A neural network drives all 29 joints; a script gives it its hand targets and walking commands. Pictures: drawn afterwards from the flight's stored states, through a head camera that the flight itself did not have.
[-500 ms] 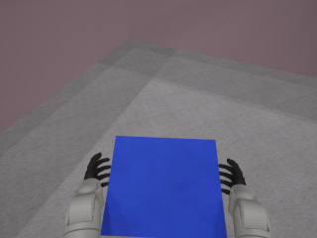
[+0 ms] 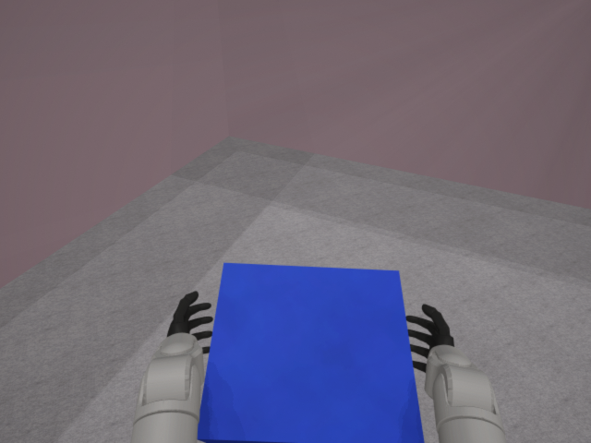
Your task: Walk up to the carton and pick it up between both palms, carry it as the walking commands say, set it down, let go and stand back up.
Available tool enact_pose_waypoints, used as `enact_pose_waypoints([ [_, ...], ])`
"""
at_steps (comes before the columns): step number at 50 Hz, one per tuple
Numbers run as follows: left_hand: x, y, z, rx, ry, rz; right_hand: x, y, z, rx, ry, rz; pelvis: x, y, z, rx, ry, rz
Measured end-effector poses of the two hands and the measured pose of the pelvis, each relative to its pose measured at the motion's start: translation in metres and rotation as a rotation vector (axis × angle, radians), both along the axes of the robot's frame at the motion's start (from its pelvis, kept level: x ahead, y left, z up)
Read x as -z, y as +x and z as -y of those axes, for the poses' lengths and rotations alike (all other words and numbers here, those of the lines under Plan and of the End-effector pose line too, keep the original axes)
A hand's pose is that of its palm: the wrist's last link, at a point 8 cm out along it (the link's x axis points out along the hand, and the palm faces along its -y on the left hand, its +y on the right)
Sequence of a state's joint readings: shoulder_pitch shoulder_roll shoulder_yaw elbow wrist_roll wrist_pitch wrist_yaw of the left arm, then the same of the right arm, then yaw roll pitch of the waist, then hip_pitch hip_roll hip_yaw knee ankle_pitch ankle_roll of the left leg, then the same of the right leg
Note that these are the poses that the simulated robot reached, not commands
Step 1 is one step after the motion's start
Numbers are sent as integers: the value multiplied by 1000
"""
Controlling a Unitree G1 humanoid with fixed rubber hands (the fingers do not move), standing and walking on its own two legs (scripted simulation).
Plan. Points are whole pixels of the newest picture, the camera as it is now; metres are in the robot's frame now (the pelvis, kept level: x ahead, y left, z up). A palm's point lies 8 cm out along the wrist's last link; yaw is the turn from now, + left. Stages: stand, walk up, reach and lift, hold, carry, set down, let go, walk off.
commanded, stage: hold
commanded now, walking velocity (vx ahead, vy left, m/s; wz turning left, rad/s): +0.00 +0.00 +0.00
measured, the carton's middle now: (305, 363) +0.33 -0.01 -0.07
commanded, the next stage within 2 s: set down in 0.68 s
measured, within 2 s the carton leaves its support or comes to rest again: neither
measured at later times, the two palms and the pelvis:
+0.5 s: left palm (179, 332) +0.31 +0.18 +0.03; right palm (417, 334) +0.31 -0.18 +0.02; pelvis +0.09 -0.01 +0.01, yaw -2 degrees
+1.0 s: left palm (196, 345) +0.30 +0.16 +0.01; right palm (439, 362) +0.28 -0.20 +0.00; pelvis +0.03 +0.00 +0.01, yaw -2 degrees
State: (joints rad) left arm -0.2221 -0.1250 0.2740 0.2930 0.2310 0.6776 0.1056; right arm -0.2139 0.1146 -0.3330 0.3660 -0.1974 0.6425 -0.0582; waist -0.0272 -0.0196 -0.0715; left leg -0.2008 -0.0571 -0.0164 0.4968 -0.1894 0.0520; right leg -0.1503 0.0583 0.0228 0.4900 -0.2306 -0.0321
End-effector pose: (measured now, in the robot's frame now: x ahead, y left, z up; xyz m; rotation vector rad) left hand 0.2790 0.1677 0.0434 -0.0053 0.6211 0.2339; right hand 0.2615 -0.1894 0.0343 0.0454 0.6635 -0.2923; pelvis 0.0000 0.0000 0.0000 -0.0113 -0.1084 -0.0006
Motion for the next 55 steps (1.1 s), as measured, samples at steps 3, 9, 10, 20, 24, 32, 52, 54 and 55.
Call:
enact_pose_waypoints([
  [3, -10, 16, 9, 18, 5, 32, -15, 15, 9, 1, -20, 31, 0, 8, 1, 3, 3, 10],
  [9, -21, 42, 26, 50, 32, 39, -31, 40, 26, 1, -41, 36, -2, 29, 3, 15, 9, 17],
  [10, -20, 45, 27, 52, 33, 31, -31, 43, 28, 0, -41, 28, -3, 33, 3, 17, 10, 16],
  [20, 11, 49, 6, -5, 9, -64, 6, 56, 7, -23, -18, -64, -11, 73, 11, 40, 16, -60],
  [24, 15, 35, -10, -64, -8, -70, 16, 53, -10, -25, 37, -69, -14, 84, 12, 34, 13, -85],
  [32, 3, 18, -15, -109, 12, -15, 12, 53, -16, -75, 54, -15, -13, 84, 7, -34, 12, -69],
  [52, 36, 24, 14, 62, 17, -147, 41, 16, 16, -41, -42, -153, -5, 26, 3, 42, 22, -33],
  [54, 38, 28, 17, 56, 43, -148, 48, 20, 17, -48, -38, -153, -2, 21, 4, 52, 27, -51],
  [55, 39, 31, 17, 48, 52, -146, 50, 23, 17, -53, -38, -151, -1, 19, 4, 56, 29, -61],
])
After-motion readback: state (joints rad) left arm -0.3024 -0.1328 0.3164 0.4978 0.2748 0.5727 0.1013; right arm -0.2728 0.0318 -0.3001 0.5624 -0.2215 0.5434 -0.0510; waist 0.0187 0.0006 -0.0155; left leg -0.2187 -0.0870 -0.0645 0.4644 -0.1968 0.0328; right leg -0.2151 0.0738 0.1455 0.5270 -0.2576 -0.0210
